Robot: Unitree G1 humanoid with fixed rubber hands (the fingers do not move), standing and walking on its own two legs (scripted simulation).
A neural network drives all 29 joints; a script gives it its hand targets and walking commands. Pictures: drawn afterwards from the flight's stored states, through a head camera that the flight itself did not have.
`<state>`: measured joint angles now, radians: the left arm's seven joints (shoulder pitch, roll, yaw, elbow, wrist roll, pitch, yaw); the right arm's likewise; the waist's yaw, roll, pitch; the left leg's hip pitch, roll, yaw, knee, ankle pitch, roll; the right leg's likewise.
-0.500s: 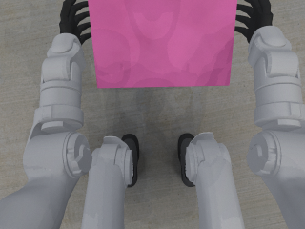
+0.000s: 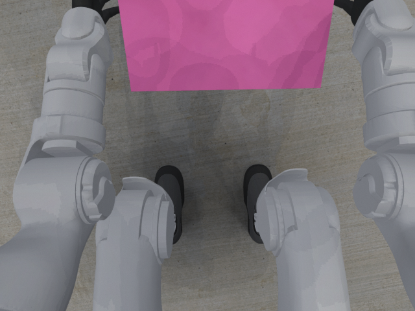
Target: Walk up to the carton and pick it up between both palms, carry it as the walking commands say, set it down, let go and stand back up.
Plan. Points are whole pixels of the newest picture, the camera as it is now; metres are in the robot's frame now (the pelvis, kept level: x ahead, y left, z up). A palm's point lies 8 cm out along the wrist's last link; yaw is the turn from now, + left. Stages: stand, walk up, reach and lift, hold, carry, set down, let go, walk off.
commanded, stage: set down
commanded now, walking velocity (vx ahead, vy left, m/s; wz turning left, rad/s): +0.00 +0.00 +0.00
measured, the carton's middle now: (223, 6) +0.57 -0.03 -0.25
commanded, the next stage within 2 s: none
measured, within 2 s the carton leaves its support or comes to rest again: rests again in 1.48 s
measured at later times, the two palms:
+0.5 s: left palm (100, 21) +0.54 +0.16 -0.20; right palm (355, 13) +0.53 -0.22 -0.19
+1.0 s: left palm (104, 19) +0.55 +0.16 -0.21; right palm (354, 16) +0.53 -0.23 -0.20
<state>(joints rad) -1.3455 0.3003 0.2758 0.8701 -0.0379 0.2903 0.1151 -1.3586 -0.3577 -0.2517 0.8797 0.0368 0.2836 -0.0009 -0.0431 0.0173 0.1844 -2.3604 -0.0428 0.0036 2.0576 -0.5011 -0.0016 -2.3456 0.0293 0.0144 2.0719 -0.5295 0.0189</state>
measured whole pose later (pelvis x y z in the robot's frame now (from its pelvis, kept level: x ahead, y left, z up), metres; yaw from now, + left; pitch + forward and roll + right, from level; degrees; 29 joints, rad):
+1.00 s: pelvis +0.00 +0.00 -0.03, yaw +0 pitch +36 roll -1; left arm -1.49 0.36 0.16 1.17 -0.15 0.16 0.09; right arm -1.48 -0.43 -0.13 1.16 0.14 0.18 -0.02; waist -0.03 0.03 0.40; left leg -2.27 -0.04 0.00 2.21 -0.55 0.00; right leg -2.25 0.03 0.00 2.22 -0.58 0.01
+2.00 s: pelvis +0.01 -0.01 -0.04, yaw -1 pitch +33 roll -1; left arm -1.50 0.38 0.17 1.18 -0.13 0.07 0.06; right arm -1.48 -0.42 -0.14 1.18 0.18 0.07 -0.03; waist -0.03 0.01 0.47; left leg -2.25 -0.03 -0.02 2.26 -0.60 -0.01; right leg -2.23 0.03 -0.02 2.26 -0.62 0.00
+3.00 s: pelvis -0.01 +0.00 +0.01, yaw -2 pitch +31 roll +0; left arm -1.48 0.51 0.14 0.93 -0.25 0.24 0.08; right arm -1.47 -0.55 -0.16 0.93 0.25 0.23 -0.03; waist -0.01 0.00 0.50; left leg -2.11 -0.01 0.01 2.11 -0.55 0.01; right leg -2.10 0.02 -0.01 2.11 -0.55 -0.01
